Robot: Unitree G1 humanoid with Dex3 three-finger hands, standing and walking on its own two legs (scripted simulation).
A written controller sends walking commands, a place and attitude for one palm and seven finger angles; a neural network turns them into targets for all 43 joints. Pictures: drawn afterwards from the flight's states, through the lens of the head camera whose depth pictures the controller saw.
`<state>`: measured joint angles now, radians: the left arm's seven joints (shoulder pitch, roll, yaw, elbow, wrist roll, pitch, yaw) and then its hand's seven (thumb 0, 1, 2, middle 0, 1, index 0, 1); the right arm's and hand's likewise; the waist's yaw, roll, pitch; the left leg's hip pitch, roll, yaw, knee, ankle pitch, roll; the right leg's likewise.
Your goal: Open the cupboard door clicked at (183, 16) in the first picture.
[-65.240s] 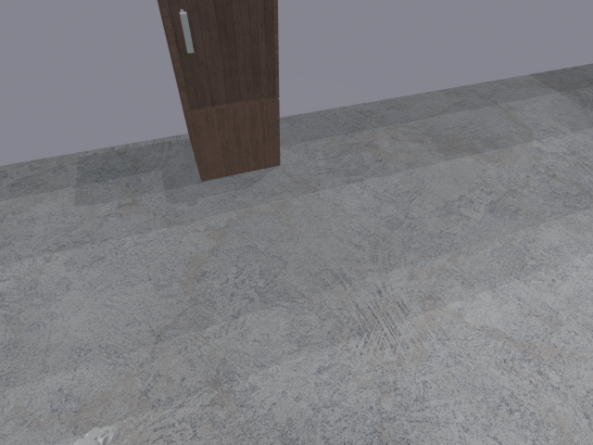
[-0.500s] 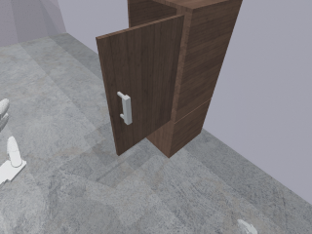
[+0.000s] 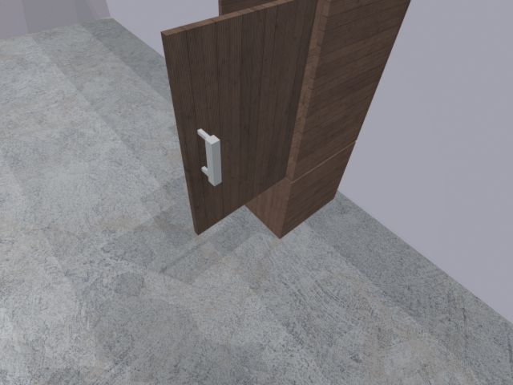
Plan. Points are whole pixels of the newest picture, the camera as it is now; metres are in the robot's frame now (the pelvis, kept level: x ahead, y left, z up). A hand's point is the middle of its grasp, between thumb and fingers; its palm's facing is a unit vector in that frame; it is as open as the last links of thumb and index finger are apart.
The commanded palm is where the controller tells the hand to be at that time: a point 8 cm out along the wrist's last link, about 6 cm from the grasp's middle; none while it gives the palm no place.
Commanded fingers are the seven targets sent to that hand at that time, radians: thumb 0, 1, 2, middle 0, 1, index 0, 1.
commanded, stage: let the arm hang, fingers relaxed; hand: left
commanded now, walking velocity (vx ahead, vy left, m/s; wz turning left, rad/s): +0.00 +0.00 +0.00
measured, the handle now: (208, 157) +0.59 +0.13 -0.02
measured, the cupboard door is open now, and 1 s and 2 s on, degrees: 91 91 91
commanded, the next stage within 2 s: look to check the result in 0.78 s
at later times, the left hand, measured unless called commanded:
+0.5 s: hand out of the picture +0.02 +0.22 -0.15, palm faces -0.01 -0.96 -0.27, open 7.4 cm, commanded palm none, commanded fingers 0.00 0.90 0.90 -0.20 -0.30 -0.20 -0.30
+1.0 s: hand out of the picture +0.05 +0.23 -0.15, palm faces -0.02 -0.96 -0.27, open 7.4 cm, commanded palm none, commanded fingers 0.00 0.90 0.90 -0.20 -0.30 -0.20 -0.30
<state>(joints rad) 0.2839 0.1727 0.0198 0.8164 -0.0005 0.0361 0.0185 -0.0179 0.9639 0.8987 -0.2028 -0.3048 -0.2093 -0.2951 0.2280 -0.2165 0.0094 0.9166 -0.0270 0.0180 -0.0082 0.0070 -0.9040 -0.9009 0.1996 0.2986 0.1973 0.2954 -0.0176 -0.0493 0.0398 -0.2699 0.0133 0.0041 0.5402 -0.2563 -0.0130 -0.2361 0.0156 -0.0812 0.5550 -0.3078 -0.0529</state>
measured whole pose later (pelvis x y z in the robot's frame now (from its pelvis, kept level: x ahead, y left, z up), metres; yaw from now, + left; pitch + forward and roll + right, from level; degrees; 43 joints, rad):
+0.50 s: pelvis -0.01 +0.01 +0.01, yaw -1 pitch -2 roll +0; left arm 0.22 0.23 0.01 1.13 0.00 -0.01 0.01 0.00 0.91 0.90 -0.20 -0.30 -0.20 -0.29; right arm 0.22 -0.21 0.00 1.13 -0.02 0.02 -0.02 0.00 -0.90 -0.90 0.20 0.30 0.20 0.30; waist -0.01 0.03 0.04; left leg -0.18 0.01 0.03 0.38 -0.17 0.00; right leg -0.15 0.02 -0.06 0.38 -0.20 -0.04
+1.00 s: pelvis +0.00 +0.01 +0.01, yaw -1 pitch -1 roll +0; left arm 0.18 0.24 0.01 1.14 0.00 -0.02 0.01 0.00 0.90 0.90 -0.20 -0.30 -0.20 -0.29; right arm 0.20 -0.24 -0.01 1.14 -0.02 0.01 -0.02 0.00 -0.90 -0.90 0.20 0.30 0.20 0.30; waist -0.01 0.01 0.05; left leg -0.16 0.01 0.03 0.34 -0.16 0.00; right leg -0.13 0.02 -0.05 0.34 -0.19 -0.03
